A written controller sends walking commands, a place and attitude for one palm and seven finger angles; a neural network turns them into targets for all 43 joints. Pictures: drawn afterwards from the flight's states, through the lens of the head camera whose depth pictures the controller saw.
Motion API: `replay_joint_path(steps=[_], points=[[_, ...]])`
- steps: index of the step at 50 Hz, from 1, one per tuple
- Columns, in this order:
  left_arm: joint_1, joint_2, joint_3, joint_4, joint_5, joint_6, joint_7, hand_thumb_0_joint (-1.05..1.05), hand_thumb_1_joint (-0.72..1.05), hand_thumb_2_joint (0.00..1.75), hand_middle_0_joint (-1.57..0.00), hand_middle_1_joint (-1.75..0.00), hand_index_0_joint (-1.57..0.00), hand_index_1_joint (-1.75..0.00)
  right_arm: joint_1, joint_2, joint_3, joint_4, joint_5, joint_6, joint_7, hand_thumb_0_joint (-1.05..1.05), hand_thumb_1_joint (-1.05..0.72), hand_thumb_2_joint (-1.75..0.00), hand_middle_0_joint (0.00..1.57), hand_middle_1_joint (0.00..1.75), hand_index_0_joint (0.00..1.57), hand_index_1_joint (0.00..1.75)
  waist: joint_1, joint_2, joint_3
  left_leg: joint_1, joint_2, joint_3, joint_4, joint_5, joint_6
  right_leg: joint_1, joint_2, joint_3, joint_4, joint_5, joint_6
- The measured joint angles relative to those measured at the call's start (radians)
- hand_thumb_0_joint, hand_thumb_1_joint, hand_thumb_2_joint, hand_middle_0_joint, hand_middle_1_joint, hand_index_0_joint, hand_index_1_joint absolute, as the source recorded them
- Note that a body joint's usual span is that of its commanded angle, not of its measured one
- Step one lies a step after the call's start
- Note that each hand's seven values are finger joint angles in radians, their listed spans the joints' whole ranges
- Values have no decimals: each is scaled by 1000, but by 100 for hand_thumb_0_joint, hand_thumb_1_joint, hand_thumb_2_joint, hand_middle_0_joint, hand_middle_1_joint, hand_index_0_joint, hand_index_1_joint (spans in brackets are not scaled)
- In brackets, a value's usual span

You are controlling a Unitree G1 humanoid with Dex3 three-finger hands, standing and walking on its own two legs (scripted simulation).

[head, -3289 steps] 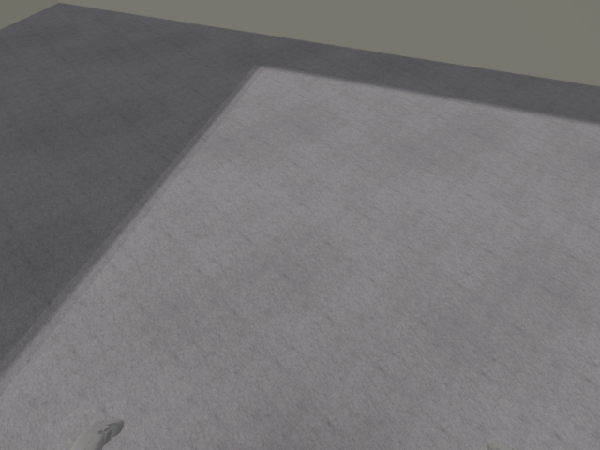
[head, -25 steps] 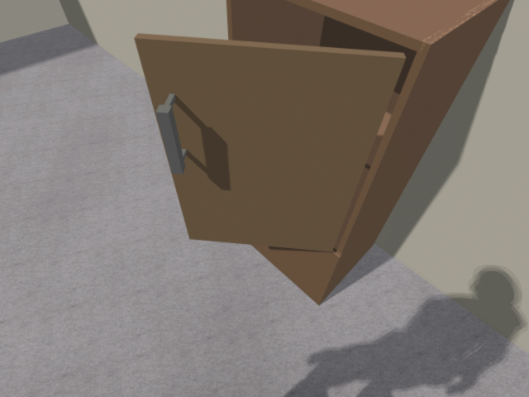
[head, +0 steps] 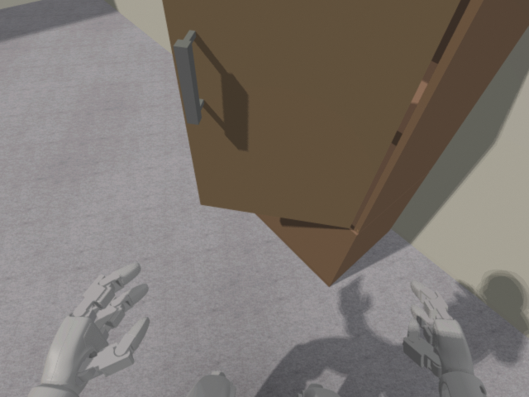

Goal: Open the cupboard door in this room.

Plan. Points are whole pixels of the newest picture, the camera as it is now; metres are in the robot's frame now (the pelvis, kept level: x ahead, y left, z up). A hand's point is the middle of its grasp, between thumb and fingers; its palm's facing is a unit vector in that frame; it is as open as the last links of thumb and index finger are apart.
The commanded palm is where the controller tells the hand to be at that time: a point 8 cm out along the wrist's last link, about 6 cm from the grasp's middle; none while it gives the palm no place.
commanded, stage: raise the hand with hooked fingers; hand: left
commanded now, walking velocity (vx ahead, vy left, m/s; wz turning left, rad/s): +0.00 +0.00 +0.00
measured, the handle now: (192, 79) +0.59 +0.19 +0.14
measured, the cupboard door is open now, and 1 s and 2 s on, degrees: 40 40 40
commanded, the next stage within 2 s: move the hooked fingers beside the handle in 1.66 s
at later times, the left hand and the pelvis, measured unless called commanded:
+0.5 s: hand (75, 282) +0.23 +0.26 +0.09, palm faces +0.02 -1.00 -0.07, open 11.7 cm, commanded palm +0.21 +0.30 +0.10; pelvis -0.01 +0.02 +0.02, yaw +0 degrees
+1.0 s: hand (52, 229) +0.27 +0.28 +0.14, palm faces -0.02 -1.00 -0.05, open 13.9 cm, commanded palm +0.25 +0.33 +0.15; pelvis +0.00 +0.02 +0.04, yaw +0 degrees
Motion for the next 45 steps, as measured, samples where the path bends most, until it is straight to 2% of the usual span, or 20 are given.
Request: replay_joint_path(steps=[4,6,8,10,13,15,17,19,22,26,32,39,45], points=[[29,12,39,-139,-19,6,57,2,49,73,-23,-56,-23,-57,17,0,15,11,-6,1,-26,1,-91,-90,20,30,20,30,29,18,9,-31,5,-41,57,-22,-1,-1,7,-41,19,-13,-5],[-1,25,35,-194,-17,-5,64,2,44,71,-23,-59,-23,-60,20,7,34,31,-6,-2,-34,1,-91,-90,20,30,20,30,32,34,13,-43,6,-60,73,-24,-2,-1,9,-59,19,-12,-5],[-58,39,19,-213,-16,8,43,2,40,69,-23,-62,-23,-62,21,17,56,47,-1,-3,-41,1,-91,-90,20,30,20,30,27,53,22,-51,6,-71,81,-21,-1,1,11,-70,14,-5,-4],[-114,61,5,-204,-7,55,10,1,35,67,-23,-65,-24,-65,24,36,77,59,6,3,-44,1,-91,-90,20,30,20,30,14,66,24,-52,8,-70,73,-12,0,0,12,-68,1,8,-1],[-162,97,5,-163,-5,172,-28,1,28,64,-24,-69,-24,-70,47,65,99,59,15,20,-47,1,-90,-90,20,30,20,30,-14,73,22,-33,12,-49,32,8,6,9,15,-48,-34,32,4],[-158,109,27,-144,-23,241,-26,1,23,62,-25,-72,-25,-73,73,77,106,51,17,31,-49,1,-90,-90,20,30,20,30,-32,73,18,-8,13,-29,-5,22,10,24,15,-29,-62,48,8],[-138,110,60,-144,-47,273,-3,1,19,60,-25,-75,-25,-76,104,80,105,45,17,35,-51,1,-90,-90,20,30,20,30,-41,70,13,18,14,-14,-38,33,14,42,15,-13,-89,61,12],[-119,106,94,-158,-64,266,29,1,14,58,-26,-78,-26,-79,134,74,98,45,15,32,-51,1,-90,-90,20,30,20,30,-41,67,10,39,14,-6,-60,39,16,60,15,-5,-110,68,14],[-103,99,122,-183,-65,216,64,1,7,55,-26,-83,-26,-83,162,50,85,55,12,21,-47,1,-90,-90,20,30,20,30,-34,66,7,57,10,-7,-74,43,20,81,11,-7,-127,72,18],[-133,102,107,-161,-49,187,41,1,-2,51,-26,-89,-26,-89,162,11,78,76,18,7,-51,1,-90,-90,20,30,20,30,-24,70,13,64,1,-17,-75,45,26,98,3,-17,-137,74,24],[-205,132,83,-95,-30,257,-10,0,-16,45,-27,-98,-28,-98,123,-5,78,75,26,-7,-76,1,-90,-90,20,30,20,30,-25,63,36,107,0,-13,-107,57,31,142,1,-13,-173,89,27],[-275,161,149,-94,-61,265,1,0,-33,38,-29,-108,-29,-109,110,16,95,53,27,-14,-75,1,-90,-90,20,30,20,30,-16,56,30,183,3,-13,-165,70,28,220,5,-13,-238,107,25],[-344,185,155,-3,-51,354,-49,0,-44,33,-29,-115,-30,-116,100,13,113,47,33,3,-75,1,-90,-90,20,30,20,30,-2,77,32,222,-2,-13,-208,85,30,259,1,-13,-279,120,27]])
